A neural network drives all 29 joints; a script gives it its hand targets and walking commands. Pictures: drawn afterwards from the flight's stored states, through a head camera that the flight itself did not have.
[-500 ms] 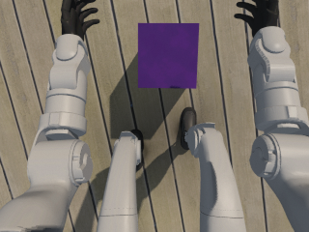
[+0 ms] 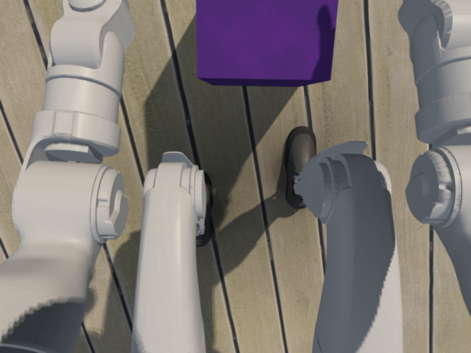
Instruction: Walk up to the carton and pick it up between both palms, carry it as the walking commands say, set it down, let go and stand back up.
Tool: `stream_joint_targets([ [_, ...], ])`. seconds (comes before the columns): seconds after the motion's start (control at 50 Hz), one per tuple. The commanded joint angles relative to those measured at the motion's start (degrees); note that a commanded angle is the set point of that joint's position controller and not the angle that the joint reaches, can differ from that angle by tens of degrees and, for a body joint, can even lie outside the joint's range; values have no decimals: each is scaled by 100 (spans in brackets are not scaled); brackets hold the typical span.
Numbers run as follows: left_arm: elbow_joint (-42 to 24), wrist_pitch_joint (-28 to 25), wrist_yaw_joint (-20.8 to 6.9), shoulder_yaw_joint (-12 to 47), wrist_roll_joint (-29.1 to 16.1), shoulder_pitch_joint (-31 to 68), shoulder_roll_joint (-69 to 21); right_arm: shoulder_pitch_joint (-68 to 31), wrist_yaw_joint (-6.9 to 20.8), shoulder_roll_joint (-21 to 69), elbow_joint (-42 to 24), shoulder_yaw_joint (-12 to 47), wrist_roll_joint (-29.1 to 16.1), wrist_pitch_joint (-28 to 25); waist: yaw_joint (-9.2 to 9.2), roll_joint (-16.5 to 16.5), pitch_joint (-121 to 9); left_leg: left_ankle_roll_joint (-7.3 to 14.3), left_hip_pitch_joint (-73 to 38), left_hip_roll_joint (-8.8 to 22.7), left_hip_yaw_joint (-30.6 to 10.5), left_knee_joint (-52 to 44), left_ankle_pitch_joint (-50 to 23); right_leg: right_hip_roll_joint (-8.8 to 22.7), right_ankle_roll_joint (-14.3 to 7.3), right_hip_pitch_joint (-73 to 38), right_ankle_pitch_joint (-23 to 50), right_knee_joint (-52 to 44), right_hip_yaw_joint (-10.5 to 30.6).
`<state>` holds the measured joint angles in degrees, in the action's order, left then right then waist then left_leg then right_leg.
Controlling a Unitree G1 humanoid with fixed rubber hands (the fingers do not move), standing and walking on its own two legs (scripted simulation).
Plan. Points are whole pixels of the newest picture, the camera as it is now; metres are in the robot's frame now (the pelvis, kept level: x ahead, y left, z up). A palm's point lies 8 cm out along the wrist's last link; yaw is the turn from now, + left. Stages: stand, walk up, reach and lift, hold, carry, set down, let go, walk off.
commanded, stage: reach and lift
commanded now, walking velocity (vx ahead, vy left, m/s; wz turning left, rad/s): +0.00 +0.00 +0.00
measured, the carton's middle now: (261, 23) +0.54 -0.04 -0.35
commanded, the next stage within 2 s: none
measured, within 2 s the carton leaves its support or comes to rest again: leaves its support in 1.82 s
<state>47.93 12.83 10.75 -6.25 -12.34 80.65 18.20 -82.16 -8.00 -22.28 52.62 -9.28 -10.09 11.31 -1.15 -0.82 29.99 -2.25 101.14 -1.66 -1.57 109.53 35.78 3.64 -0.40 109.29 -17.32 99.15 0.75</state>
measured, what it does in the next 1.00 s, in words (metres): lowers itself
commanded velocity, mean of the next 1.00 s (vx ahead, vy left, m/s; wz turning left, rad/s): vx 0.00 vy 0.00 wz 0.00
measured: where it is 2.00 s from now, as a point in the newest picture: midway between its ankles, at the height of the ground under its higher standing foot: (247, 202)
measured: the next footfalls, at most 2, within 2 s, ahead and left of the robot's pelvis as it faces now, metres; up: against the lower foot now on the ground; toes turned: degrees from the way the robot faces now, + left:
none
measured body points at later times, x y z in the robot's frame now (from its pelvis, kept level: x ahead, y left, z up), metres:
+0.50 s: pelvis +0.01 +0.00 -0.09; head +0.38 -0.01 +0.14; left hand +0.57 +0.14 -0.28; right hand +0.57 -0.22 -0.26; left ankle +0.10 +0.13 -0.44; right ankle +0.20 -0.13 -0.44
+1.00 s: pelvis +0.01 +0.01 -0.11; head +0.39 +0.01 +0.12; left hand +0.57 +0.14 -0.30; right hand +0.58 -0.21 -0.29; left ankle +0.10 +0.13 -0.44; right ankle +0.19 -0.13 -0.44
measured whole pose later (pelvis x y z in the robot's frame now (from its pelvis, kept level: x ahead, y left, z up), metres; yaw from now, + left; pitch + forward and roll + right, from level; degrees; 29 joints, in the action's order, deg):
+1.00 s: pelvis +0.01 +0.01 -0.11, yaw +1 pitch +31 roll +1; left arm 60.0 2.4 7.6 1.9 -14.4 83.6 18.7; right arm -91.2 -4.4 -26.3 75.5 -4.2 -18.3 -1.0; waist -2.1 0.5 29.9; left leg -1.9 121.3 -3.5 -0.6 130.3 39.9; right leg 3.8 1.4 130.8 -19.0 118.9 3.4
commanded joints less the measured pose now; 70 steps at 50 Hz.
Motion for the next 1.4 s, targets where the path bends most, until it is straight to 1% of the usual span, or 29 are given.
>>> stream_joint_targets([
  [0.0, -344, -181, -18, -96, -33, 1786, 791, -1864, -14, -791, -285, -5, -48, -197, -10, 158, -10331, -71, -833, -201, 664, -1573, -253, -456, -137, -5390, 124, -58, -301],
  [0.06, -88, -276, -72, -61, -69, 1836, 773, -1925, -23, -759, -46, 49, -64, -293, -1, 209, -10067, -53, -565, -203, 685, -1326, -231, -439, -118, -5144, 113, 196, -290],
  [0.14, 159, -433, -130, -14, -94, 1849, 772, -1930, -35, -725, 157, 124, -102, -444, -4, 258, -9863, -44, -249, -202, 691, -995, -322, -413, -82, -4992, 307, 554, -257],
  [0.18, 182, -522, -143, 2, -82, 1856, 799, -1891, -41, -714, 196, 151, -133, -527, 9, 230, -9838, -46, -148, -201, 694, -832, -418, -408, -61, -4934, 462, 723, -235],
  [0.22, 285, -602, -157, 42, -102, 1830, 787, -1850, -41, -695, 296, 184, -147, -605, -16, 250, -9680, -47, 14, -193, 675, -694, -452, -395, -42, -4847, 567, 865, -217],
  [0.24, 230, -641, -163, 64, -108, 1824, 767, -1840, -42, -694, 241, 192, -157, -651, -24, 236, -9728, -53, 16, -201, 664, -622, -535, -395, -39, -4872, 672, 927, -203],
  [0.3, 333, -758, -177, 133, -137, 1811, 713, -1843, -31, -692, 294, 232, -174, -774, -47, 218, -9491, -53, 237, -192, 622, -418, -589, -371, -22, -4661, 795, 1123, -176],
  [0.32, 293, -802, -184, 138, -132, 1820, 724, -1823, -19, -625, 311, 285, -241, -816, -9, 229, -9515, -59, 241, -194, 606, -370, -658, -362, -17, -4677, 881, 1190, -165],
  [0.36, 477, -877, -208, 209, -136, 1744, 691, -1692, 42, -422, 679, 437, -380, -858, 74, 191, -9263, -55, 389, -186, 605, -265, -668, -346, -12, -4475, 919, 1308, -126],
  [0.4, 512, -950, -218, 216, -87, 1691, 746, -1611, 92, -320, 908, 528, -479, -900, 171, 125, -9091, -54, 428, -169, 590, -181, -710, -338, 13, -4243, 920, 1403, -101],
  [0.44, 518, -1016, -214, 197, -55, 1694, 803, -1609, 118, -354, 1008, 556, -547, -973, 194, 94, -9037, -62, 442, -155, 553, -83, -812, -318, 26, -4088, 982, 1512, -82],
  [0.52, 619, -1114, -238, 301, -98, 1716, 801, -1569, 157, -381, 1236, 625, -674, -1096, 163, 11, -8822, -75, 473, -135, 476, 71, -942, -273, 37, -3787, 1069, 1685, -50],
  [0.62, 723, -1191, -294, 486, -208, 1726, 734, -1453, 234, -368, 1559, 658, -812, -1217, 76, -71, -8581, -91, 479, -114, 402, 213, -1075, -221, 55, -3363, 1111, 1868, -66],
  [0.7, 671, -1205, -319, 660, -305, 1614, 554, -1359, 293, -336, 1556, 671, -934, -1278, 44, -145, -8835, -109, 252, -130, 397, 254, -1320, -207, 48, -3301, 1274, 1955, -121],
  [0.74, 623, -1182, -323, 698, -320, 1574, 509, -1293, 313, -331, 1577, 647, -951, -1283, 30, -171, -8816, -109, 186, -135, 397, 245, -1330, -198, 45, -3202, 1253, 1953, -149],
  [0.9, 535, -1158, -319, 730, -212, 1631, 364, -1271, 368, -287, 1707, 463, -859, -1339, -34, -267, -8554, -123, 120, -149, 337, 139, -1338, -182, 60, -2772, 1176, 1930, -235],
  [0.98, 609, -1156, -300, 739, -160, 1734, 293, -1379, 348, -276, 1805, 393, -766, -1381, -95, -271, -8430, -135, 139, -162, 297, 84, -1286, -186, 71, -2683, 1129, 1891, -258],
  [1.18, 798, -1188, -263, 771, -54, 1955, -33, -1620, 235, -46, 1983, 423, -603, -1463, -152, -265, -8289, -147, 274, -226, 299, 82, -1093, -258, 54, -2805, 1016, 1786, -246],
  [1.32, 849, -1226, -291, 735, 119, 1982, -411, -1791, 263, 488, 1937, 721, -710, -1470, 114, -174, -8209, -118, 338, -290, 365, 95, -1064, -356, 78, -2934, 986, 1741, -218],
  [1.38, 875, -1240, -336, 702, 203, 2035, -653, -1892, 279, 769, 1887, 854, -750, -1469, 186, -88, -8148, -100, 418, -328, 393, 106, -1026, -407, 87, -2996, 961, 1721, -207],
])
